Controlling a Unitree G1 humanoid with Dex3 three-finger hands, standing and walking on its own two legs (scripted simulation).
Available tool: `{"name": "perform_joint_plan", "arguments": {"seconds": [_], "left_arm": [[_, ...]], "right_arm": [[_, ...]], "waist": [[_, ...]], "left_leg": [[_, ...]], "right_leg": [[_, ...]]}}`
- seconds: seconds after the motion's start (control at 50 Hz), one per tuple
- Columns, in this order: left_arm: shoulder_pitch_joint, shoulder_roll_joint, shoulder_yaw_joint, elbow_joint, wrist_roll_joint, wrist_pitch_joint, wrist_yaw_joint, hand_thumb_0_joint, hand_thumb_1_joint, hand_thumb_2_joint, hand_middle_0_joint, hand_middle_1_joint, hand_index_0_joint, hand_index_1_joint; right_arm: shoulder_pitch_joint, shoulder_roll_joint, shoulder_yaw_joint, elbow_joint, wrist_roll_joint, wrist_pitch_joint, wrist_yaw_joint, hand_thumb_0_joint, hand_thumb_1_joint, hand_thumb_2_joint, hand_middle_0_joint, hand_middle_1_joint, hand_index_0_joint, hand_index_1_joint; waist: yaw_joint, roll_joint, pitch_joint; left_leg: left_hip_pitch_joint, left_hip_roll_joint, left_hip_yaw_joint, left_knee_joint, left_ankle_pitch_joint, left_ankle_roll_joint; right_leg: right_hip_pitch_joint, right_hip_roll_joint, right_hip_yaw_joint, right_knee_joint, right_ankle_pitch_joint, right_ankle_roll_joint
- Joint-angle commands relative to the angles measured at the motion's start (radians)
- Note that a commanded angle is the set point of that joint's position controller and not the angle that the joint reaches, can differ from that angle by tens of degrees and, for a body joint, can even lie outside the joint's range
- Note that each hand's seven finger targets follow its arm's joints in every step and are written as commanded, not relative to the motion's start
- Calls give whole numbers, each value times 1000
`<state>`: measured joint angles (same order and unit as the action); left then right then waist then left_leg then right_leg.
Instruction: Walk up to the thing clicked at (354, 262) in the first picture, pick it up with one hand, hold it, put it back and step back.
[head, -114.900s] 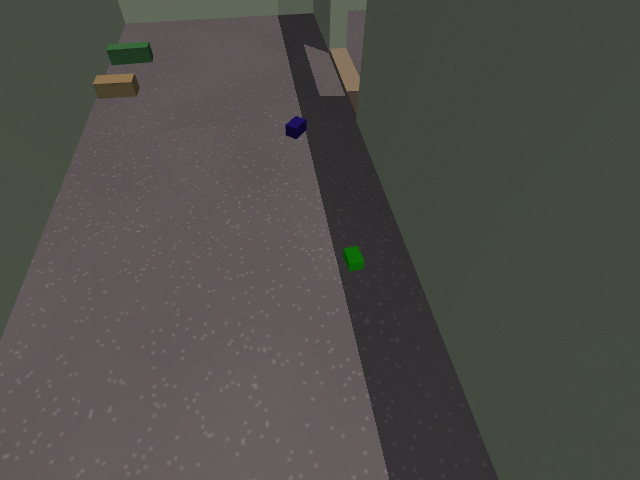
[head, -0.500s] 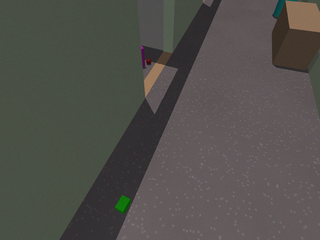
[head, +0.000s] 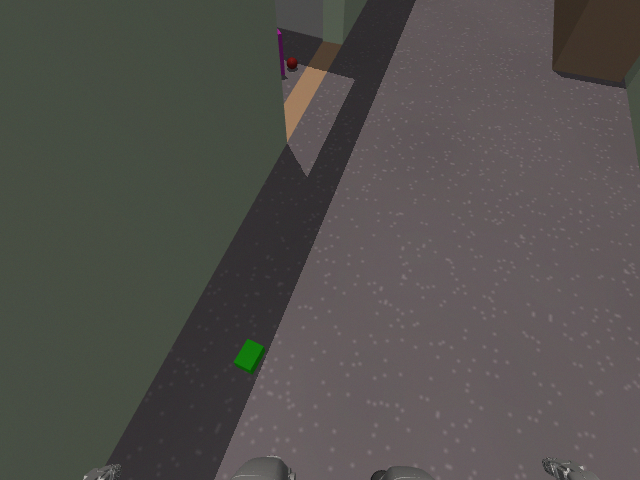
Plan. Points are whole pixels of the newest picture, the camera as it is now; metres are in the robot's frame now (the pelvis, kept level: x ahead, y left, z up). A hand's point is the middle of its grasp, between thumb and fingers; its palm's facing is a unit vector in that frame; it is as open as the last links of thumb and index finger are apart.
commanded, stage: step back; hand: left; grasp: from above
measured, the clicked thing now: (250, 356) +0.49 +0.22 -0.75
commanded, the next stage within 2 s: none
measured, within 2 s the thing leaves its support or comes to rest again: neither
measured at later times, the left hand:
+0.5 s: hand out of the picture +0.04 +0.32 -0.17, palm faces -0.10 -0.92 -0.38, open 7.4 cm
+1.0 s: hand out of the picture -0.08 +0.32 -0.16, palm faces -0.04 -0.93 -0.36, open 7.4 cm
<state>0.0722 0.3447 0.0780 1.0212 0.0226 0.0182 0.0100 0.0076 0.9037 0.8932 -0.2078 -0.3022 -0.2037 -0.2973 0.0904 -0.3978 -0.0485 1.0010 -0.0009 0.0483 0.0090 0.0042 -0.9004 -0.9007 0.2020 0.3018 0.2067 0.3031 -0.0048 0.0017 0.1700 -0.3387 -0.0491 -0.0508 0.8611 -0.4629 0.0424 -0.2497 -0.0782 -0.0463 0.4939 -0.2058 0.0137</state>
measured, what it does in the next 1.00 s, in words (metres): walks backwards: left foot, then right foot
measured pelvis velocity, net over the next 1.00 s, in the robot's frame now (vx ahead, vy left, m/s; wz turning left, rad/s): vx -0.22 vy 0.07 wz -0.01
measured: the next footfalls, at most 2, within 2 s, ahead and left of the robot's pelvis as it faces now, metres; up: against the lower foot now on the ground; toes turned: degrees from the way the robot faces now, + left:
left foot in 0.10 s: +0.00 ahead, +0.13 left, +0.00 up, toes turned -1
right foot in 0.56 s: -0.08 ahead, -0.05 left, +0.00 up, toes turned -2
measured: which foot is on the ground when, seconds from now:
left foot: up 0.00-0.08, down 0.10-0.62, up 0.64-0.96, down 0.98-1.00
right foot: down 0.00-0.10, up 0.12-0.54, down 0.56-1.00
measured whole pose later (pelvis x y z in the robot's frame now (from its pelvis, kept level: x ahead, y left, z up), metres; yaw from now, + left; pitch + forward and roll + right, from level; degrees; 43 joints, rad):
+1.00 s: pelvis -0.22 +0.07 -0.02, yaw -1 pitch -3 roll +1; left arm 0.11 0.36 0.07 0.75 0.03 0.06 0.00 0.01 0.90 0.89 -0.21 -0.30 -0.20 -0.30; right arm 0.16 -0.39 -0.06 0.88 -0.02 0.03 -0.03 0.01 -0.90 -0.90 0.20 0.30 0.21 0.30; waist 0.01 -0.05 0.21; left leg -0.22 -0.05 -0.03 0.62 -0.35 0.01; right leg -0.41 -0.03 -0.02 0.66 -0.20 -0.02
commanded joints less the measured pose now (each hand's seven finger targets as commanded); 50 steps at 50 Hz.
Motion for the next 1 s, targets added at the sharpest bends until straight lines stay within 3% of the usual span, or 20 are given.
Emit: {"name": "perform_joint_plan", "arguments": {"seconds": [0.0, 0.04, 0.06, 0.08, 0.1, 0.12, 0.16, 0.2, 0.36, 0.48, 0.52, 0.56, 0.58, 0.6, 0.62, 0.7, 0.84, 0.92, 0.96, 0.98], "left_arm": [[-122, 280, 53, -161, 12, -16, 27, 0, 900, 900, -200, -300, -200, -300], [-108, 266, 40, -174, -2, 1, 26, 0, 900, 900, -200, -300, -200, -300], [-88, 233, 33, -181, -16, 14, 22, 0, 900, 900, -200, -300, -200, -300], [-70, 180, 26, -198, -29, 22, 24, 0, 900, 900, -200, -300, -200, -300], [-39, 165, 26, -185, -28, 33, 34, 0, 900, 900, -200, -300, -200, -300], [-13, 190, 27, -183, -22, 38, 42, 0, 900, 900, -200, -300, -200, -300], [-45, 217, 34, -173, -17, 38, 50, 0, 900, 900, -200, -300, -200, -300], [32, 218, 33, -163, -34, 39, 42, 0, 900, 900, -200, -300, -200, -300], [11, 207, 38, -215, -12, 20, 28, 0, 900, 900, -200, -300, -200, -300], [125, 206, 47, -191, 1, 21, 14, 0, 900, 900, -200, -300, -200, -300], [182, 198, 53, -171, 5, 17, 6, 0, 900, 900, -200, -300, -200, -300], [214, 223, 63, -172, 13, 4, 4, 0, 900, 900, -200, -300, -200, -300], [179, 261, 72, -192, 15, 0, 2, 0, 900, 900, -200, -300, -200, -300], [122, 333, 83, -224, 10, -2, 1, 0, 900, 900, -200, -300, -200, -300], [68, 336, 84, -263, 19, -8, 6, 0, 900, 900, -200, -300, -200, -300], [4, 226, 66, -296, 9, -11, 19, 0, 900, 900, -200, -300, -200, -300], [119, 243, 67, -320, 23, 8, 20, 0, 900, 900, -200, -300, -200, -300], [73, 260, 60, -341, 5, 28, 10, 0, 900, 900, -200, -300, -200, -300], [66, 227, 48, -355, -3, 37, 3, 0, 900, 900, -200, -300, -200, -300], [70, 191, 40, -362, -6, 35, 2, 0, 900, 900, -200, -300, -200, -300]], "right_arm": [[137, -165, -53, -62, 2, 2, -1, 0, -900, -900, 200, 300, 200, 300], [154, -150, -55, -60, -10, -15, -5, 0, -900, -900, 200, 300, 200, 300], [147, -168, -64, -66, -27, -23, -10, 0, -900, -900, 200, 300, 200, 300], [146, -242, -84, -77, -47, -30, -17, 0, -900, -900, 200, 300, 200, 300], [126, -278, -88, -89, -50, -34, -21, 0, -900, -900, 200, 300, 200, 300], [113, -311, -89, -109, -38, -34, -22, 0, -900, -900, 200, 300, 200, 300], [42, -281, -84, -136, -33, -33, -31, 0, -900, -900, 200, 300, 200, 300], [-6, -221, -68, -156, -41, -36, -43, 0, -900, -900, 200, 300, 200, 300], [127, -191, -75, -170, -20, -36, -62, 0, -900, -900, 200, 300, 200, 300], [35, -225, -83, -213, -18, -38, -52, 0, -900, -900, 200, 300, 200, 300], [-8, -228, -79, -214, -15, -37, -46, 0, -900, -900, 200, 300, 200, 300], [-28, -200, -69, -219, -4, -32, -40, 0, -900, -900, 200, 300, 200, 300], [-38, -170, -58, -224, 1, -30, -37, 0, -900, -900, 200, 300, 200, 300], [-51, -150, -56, -223, 2, -25, -41, 0, -900, -900, 200, 300, 200, 300], [-18, -167, -63, -209, -7, -17, -44, 0, -900, -900, 200, 300, 200, 300], [74, -154, -43, -160, 6, -24, -40, 0, -900, -900, 200, 300, 200, 300], [76, -151, -34, -212, -2, -39, -50, 0, -900, -900, 200, 300, 200, 300], [183, -150, -51, -170, -15, -45, -43, 0, -900, -900, 200, 300, 200, 300], [186, -202, -71, -171, -32, -47, -42, 0, -900, -900, 200, 300, 200, 300], [156, -286, -89, -188, -45, -49, -39, 0, -900, -900, 200, 300, 200, 300]], "waist": [[-37, -193, -218], [-45, -144, -221], [-36, -10, -201], [-24, 194, -202], [-6, 194, -196], [-22, 187, -205], [-26, 194, -191], [29, 170, -203], [-55, 99, -206], [-12, 110, -234], [23, 74, -233], [37, -57, -245], [29, -172, -193], [50, -301, -133], [40, -257, -93], [-13, -100, -112], [60, -166, -238], [0, -173, -281], [-10, -41, -251], [-9, 156, -228]], "left_leg": [[54, 49, -24, -24, 17, 10], [82, 49, 30, -368, 249, 2], [110, 100, -48, -477, 493, -16], [202, 239, -270, -487, 791, 17], [255, 300, -347, -474, 905, 58], [198, 356, -352, -454, 949, 118], [146, 344, -336, -479, 821, 126], [258, 233, -177, -416, 853, 49], [403, 271, -175, -375, 889, 91], [238, 335, -229, -424, 579, 148], [130, 331, -217, -416, 464, 142], [42, 221, -120, -290, 352, 69], [-70, 100, -35, -158, 192, 2], [-97, -53, 33, 67, -89, -42], [-70, -56, -74, 266, -165, -53], [-112, -102, -120, 321, -28, -43], [-116, -4, -19, -25, -70, -72], [84, 12, 49, -391, 158, -31], [197, 124, -120, -465, 259, 27], [245, 322, -370, -523, 350, 108]], "right_leg": [[8, -237, 168, -18, 378, -202], [67, -164, 124, 105, 322, -137], [23, -81, 78, 224, 209, -89], [-140, 81, 61, 388, -74, -53], [-258, 176, 155, 479, -418, -50], [-233, 172, 223, 570, -476, -43], [-235, 178, 280, 680, -415, -50], [-294, 172, 277, 683, -273, -46], [-245, 138, 175, 412, -281, 2], [-62, 94, 105, 245, -240, -37], [51, 84, 96, 127, -154, -64], [111, 20, 218, -4, 34, -121], [102, -103, 395, -101, 103, -189], [-17, -274, 587, -182, 174, -323], [-133, -325, 642, -198, 191, -364], [-34, -113, 298, -105, 365, -210], [252, -154, 293, -12, 441, -243], [179, -110, 255, 67, 333, -181], [-44, -34, 222, 130, 80, -98], [-229, 106, 149, 292, -184, -50]]}}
